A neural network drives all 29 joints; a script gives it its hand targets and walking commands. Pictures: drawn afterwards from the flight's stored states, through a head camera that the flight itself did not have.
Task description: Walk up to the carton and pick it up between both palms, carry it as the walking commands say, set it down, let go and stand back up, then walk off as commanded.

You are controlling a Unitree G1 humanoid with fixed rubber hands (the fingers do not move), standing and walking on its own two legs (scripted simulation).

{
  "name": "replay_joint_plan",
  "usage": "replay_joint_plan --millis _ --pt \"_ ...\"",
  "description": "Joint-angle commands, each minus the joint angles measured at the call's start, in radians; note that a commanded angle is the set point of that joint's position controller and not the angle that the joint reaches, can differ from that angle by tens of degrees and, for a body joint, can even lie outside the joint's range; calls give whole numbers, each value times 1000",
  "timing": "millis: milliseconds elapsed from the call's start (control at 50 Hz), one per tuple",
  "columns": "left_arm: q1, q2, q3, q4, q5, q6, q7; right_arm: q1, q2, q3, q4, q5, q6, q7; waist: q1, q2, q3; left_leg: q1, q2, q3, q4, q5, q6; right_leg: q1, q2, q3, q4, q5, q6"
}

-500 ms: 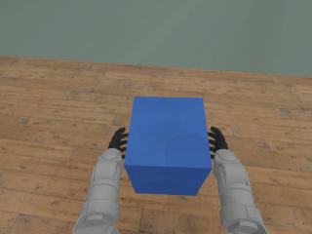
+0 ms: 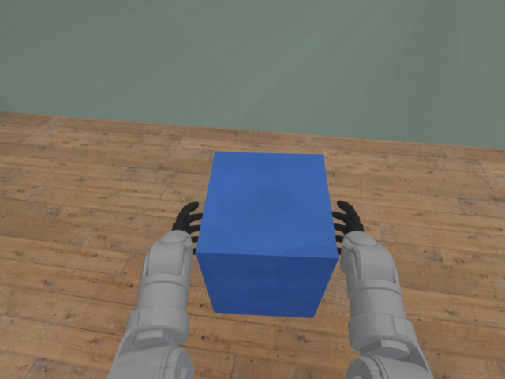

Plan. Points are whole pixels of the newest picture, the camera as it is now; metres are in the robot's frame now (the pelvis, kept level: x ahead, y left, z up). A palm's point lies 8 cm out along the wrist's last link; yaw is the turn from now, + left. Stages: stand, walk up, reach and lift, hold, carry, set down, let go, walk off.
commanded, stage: reach and lift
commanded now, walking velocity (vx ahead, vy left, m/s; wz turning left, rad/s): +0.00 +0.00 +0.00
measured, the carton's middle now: (266, 237) +0.36 -0.02 +0.00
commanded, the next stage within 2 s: hold in 1.20 s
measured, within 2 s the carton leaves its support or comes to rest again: neither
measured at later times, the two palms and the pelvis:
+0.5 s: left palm (179, 251) +0.31 +0.13 +0.04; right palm (347, 238) +0.31 -0.16 +0.05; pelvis +0.02 -0.02 +0.00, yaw +0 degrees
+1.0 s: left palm (176, 260) +0.29 +0.14 +0.04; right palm (350, 247) +0.29 -0.15 +0.05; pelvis +0.00 -0.01 +0.00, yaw +0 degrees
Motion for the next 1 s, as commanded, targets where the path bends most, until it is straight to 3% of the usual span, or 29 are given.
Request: replay_joint_plan --millis 0,40,60,80,100,180,220,300,340,360,380,400,420,440,480,520,540,560,580,600,620,640,680,780,800,820,860,920,980 --pt "-573 -1062 -556 -158 -284 -44 -218 -565 997 601 4 310 -15 269 22 40 -305 52 -11 -23 -82 124 -14 95 66 -12 -46 109 -16" --pt "-557 -1037 -575 -192 -291 -34 -214 -499 983 595 9 296 -5 264 -5 7 -324 95 -5 -28 -82 156 -20 98 70 -11 -53 135 -7" --pt "-493 -1032 -557 -150 -271 -18 -209 -489 963 618 -28 304 -1 259 26 39 -251 52 -12 -28 -88 150 -17 101 62 -11 -51 142 -11" --pt "-529 -1006 -568 -189 -288 -24 -212 -481 961 615 -15 295 -1 265 -2 -12 -302 94 -14 -25 -88 143 -21 101 71 -18 -59 145 0" --pt "-483 -991 -555 -160 -258 -12 -209 -479 944 607 -12 297 3 260 15 38 -218 42 -19 -17 -101 107 -20 82 63 -14 -64 112 -3" --pt "-483 -995 -591 -242 -283 -13 -202 -482 977 651 -78 309 -1 257 28 -7 -265 54 -20 -25 -86 171 -19 123 63 -5 -50 184 7" --pt "-523 -994 -606 -262 -292 -14 -208 -456 967 645 -49 312 -3 256 18 41 -264 65 -30 -18 -82 154 -29 107 59 4 -57 157 3" --pt "-466 -989 -645 -328 -310 -15 -206 -417 1008 698 -92 328 -6 244 31 1 -319 90 -35 -19 -68 222 -23 143 57 10 -48 230 13" --pt "-468 -958 -654 -349 -307 -15 -201 -360 983 689 -83 318 -6 246 34 30 -306 92 -34 -18 -75 240 -30 154 55 9 -45 269 10" --pt "-413 -976 -644 -326 -294 -9 -204 -409 988 717 -138 336 -18 241 58 32 -340 85 -50 -10 -68 286 -28 187 50 13 -39 336 15" --pt "-387 -949 -661 -352 -299 -11 -204 -358 983 719 -140 330 -16 240 31 15 -364 127 -47 -16 -74 298 -31 171 52 11 -47 340 20" --pt "-367 -937 -657 -355 -290 -8 -207 -347 980 731 -149 329 -14 234 50 49 -375 115 -54 -13 -76 309 -35 208 53 13 -46 368 21" --pt "-348 -942 -655 -339 -296 -8 -203 -362 980 742 -161 331 -11 233 47 -1 -343 93 -49 -18 -79 280 -27 198 51 11 -44 341 25" --pt "-367 -942 -666 -350 -299 -8 -203 -361 978 740 -171 335 -15 231 47 29 -348 79 -51 -14 -78 274 -27 211 43 19 -39 358 17" --pt "-333 -923 -663 -345 -293 -7 -206 -313 972 751 -186 319 -8 224 38 -28 -313 114 -46 -22 -85 266 -20 177 51 12 -50 362 28" --pt "-368 -918 -686 -393 -310 -10 -203 -309 962 723 -164 313 -6 227 13 -31 -301 120 -42 -26 -82 258 -26 167 55 12 -52 315 23" --pt "-367 -916 -681 -389 -316 -4 -202 -278 958 729 -148 319 5 228 40 -14 -234 64 -37 -21 -89 234 -23 162 52 11 -49 294 19" --pt "-386 -906 -668 -379 -309 -1 -203 -290 951 698 -119 300 5 230 20 -24 -256 84 -47 -16 -91 196 -25 148 52 14 -63 247 18" --pt "-350 -881 -647 -351 -287 -8 -206 -339 963 711 -146 307 -4 229 51 -57 -240 59 -45 -20 -91 197 -14 163 52 18 -57 271 25" --pt "-402 -905 -671 -379 -302 -11 -206 -341 959 711 -143 308 -12 229 24 -22 -266 75 -43 -20 -89 163 -25 136 57 7 -56 217 24" --pt "-415 -897 -671 -382 -301 -15 -205 -369 961 720 -156 319 -15 233 44 8 -238 44 -46 -9 -84 137 -21 135 47 14 -53 191 16" --pt "-417 -910 -686 -361 -305 -11 -212 -382 967 728 -156 323 -17 231 22 -19 -249 41 -41 -18 -75 111 -16 131 48 15 -50 167 16" --pt "-382 -912 -645 -320 -294 -5 -214 -392 967 722 -155 321 -12 231 50 -17 -224 16 -43 -10 -79 90 -11 140 48 12 -54 136 15" --pt "-384 -952 -683 -372 -308 1 -200 -318 971 719 -127 336 -8 239 39 64 -314 95 -39 -12 -68 213 -33 147 51 15 -44 242 3" --pt "-368 -944 -659 -345 -302 -2 -203 -371 960 722 -147 334 -15 239 52 21 -307 78 -34 -18 -70 187 -25 152 54 13 -48 207 11" --pt "-362 -947 -670 -346 -293 2 -203 -357 946 718 -152 328 -14 241 41 60 -306 55 -37 -16 -78 182 -26 170 54 11 -50 193 3" --pt "-382 -959 -673 -343 -300 1 -204 -362 940 708 -135 314 -12 246 24 24 -256 34 -33 -24 -83 111 -24 141 59 7 -57 113 -2" --pt "-425 -945 -621 -263 -282 3 -206 -441 938 684 -80 310 -11 257 36 1 -166 -17 -29 -16 -95 -35 -10 81 49 4 -56 -15 -8" --pt "-525 -979 -630 -277 -297 -11 -210 -475 984 671 -38 309 -16 262 30 25 -189 -19 -20 -21 -90 -111 -6 63 47 3 -47 -93 -20"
